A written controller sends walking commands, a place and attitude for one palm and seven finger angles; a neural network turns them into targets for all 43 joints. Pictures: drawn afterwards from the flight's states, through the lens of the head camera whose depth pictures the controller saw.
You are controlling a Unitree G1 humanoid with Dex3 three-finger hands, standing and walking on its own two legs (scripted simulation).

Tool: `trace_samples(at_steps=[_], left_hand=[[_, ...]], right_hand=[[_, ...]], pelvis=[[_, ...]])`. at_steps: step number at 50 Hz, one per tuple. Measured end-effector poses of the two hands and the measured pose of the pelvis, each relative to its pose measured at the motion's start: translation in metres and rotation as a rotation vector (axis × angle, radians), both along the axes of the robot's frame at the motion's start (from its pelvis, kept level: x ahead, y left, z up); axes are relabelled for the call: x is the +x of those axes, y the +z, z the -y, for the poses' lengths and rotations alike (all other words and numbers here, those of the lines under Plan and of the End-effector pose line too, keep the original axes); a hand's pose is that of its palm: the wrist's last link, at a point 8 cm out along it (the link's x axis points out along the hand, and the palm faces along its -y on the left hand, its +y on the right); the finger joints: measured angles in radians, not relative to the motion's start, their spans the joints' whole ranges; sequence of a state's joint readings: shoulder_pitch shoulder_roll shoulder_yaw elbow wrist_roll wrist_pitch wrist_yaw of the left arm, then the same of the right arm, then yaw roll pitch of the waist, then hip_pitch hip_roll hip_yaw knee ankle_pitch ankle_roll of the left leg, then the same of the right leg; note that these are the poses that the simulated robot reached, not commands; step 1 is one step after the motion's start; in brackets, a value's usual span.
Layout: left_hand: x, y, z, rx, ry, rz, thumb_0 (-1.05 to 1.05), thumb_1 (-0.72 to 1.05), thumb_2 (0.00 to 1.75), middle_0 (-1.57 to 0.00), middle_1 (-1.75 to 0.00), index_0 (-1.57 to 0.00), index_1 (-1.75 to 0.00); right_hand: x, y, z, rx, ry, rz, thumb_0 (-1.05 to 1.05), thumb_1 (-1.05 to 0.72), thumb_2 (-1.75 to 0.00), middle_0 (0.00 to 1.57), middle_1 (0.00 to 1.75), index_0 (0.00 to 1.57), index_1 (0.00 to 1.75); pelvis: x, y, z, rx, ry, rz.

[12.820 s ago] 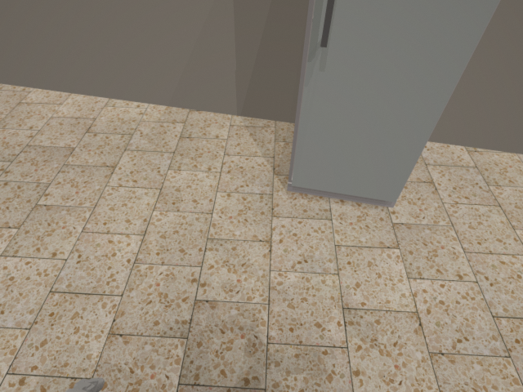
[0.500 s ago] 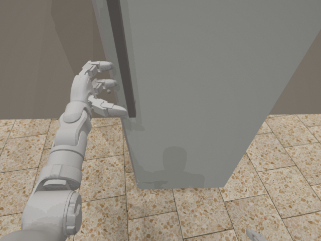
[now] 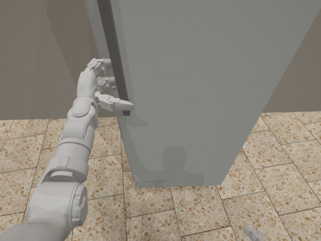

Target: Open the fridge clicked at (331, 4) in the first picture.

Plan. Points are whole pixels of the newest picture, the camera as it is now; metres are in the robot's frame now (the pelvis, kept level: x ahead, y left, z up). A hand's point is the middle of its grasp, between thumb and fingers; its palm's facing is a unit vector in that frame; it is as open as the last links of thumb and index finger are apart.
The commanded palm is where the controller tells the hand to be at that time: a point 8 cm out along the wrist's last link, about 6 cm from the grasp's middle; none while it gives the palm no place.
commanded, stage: slide the fingers in behind the handle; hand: left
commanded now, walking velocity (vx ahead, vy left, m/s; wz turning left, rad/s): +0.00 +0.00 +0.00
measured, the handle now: (115, 47) +0.48 +0.12 +0.25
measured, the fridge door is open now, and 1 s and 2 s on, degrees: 0 0 0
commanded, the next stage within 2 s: grip the handle and tug to test in 1.92 s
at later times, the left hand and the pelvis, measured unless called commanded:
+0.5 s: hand (111, 92) +0.42 +0.14 +0.16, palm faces +0.06 -1.00 +0.01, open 13.9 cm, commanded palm +0.39 +0.19 +0.16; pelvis -0.01 +0.00 +0.00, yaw -1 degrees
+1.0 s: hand (122, 90) +0.43 +0.11 +0.16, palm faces +0.05 -1.00 +0.01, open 14.0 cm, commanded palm +0.40 +0.16 +0.16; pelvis +0.00 +0.01 +0.00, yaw +0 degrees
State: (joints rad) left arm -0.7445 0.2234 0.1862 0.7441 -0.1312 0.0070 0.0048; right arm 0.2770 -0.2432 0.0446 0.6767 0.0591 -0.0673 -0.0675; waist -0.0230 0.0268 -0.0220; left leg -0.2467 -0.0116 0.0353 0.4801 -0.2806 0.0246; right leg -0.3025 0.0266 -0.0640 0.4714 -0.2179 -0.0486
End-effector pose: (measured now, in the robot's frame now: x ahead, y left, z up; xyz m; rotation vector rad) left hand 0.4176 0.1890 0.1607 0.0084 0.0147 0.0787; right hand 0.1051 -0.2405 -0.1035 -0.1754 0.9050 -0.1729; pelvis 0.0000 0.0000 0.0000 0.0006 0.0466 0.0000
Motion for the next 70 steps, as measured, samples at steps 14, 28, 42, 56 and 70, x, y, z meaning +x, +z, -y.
trace_samples(at_steps=[14, 28, 42, 56, 70], left_hand=[[0.003, -0.001, -0.003, 0.002, -0.004, 0.010, -0.01, -0.50, 0.30, -0.35, -1.24, -0.36, -1.24], [-0.024, -0.002, -0.001, -0.015, -0.014, 0.043, -0.01, -0.50, 0.30, -0.31, -1.20, -0.31, -1.20], [-0.015, 0.004, 0.011, -0.012, -0.027, 0.024, -0.01, -0.50, 0.30, -0.30, -1.20, -0.30, -1.20], [-0.007, -0.002, 0.027, -0.016, -0.030, 0.026, -0.01, -0.50, 0.30, -0.30, -1.20, -0.30, -1.20], [-0.013, 0.000, 0.034, -0.018, -0.025, 0.009, -0.01, -0.50, 0.30, -0.30, -1.20, -0.30, -1.20]], right_hand=[[-0.031, -0.005, 0.014, -0.010, -0.026, -0.045, 0.01, -0.91, -0.90, 0.20, 0.30, 0.20, 0.30], [-0.020, 0.000, 0.007, 0.007, -0.021, 0.016, 0.01, -0.91, -0.90, 0.20, 0.30, 0.20, 0.30], [0.014, 0.009, -0.010, 0.008, 0.035, 0.088, 0.01, -0.91, -0.90, 0.20, 0.30, 0.20, 0.30], [-0.005, -0.002, -0.011, 0.022, -0.003, -0.002, 0.01, -0.91, -0.90, 0.20, 0.30, 0.20, 0.30], [0.005, 0.003, -0.007, 0.013, 0.003, 0.015, 0.01, -0.91, -0.90, 0.20, 0.30, 0.20, 0.30]], pelvis=[[-0.009, -0.001, 0.005, 0.002, -0.002, -0.013], [-0.010, 0.000, 0.003, 0.002, -0.016, 0.016], [-0.010, -0.001, -0.003, 0.000, 0.001, 0.010], [-0.001, 0.000, -0.007, 0.000, -0.016, 0.003], [0.001, 0.001, -0.004, -0.001, -0.011, 0.016]])
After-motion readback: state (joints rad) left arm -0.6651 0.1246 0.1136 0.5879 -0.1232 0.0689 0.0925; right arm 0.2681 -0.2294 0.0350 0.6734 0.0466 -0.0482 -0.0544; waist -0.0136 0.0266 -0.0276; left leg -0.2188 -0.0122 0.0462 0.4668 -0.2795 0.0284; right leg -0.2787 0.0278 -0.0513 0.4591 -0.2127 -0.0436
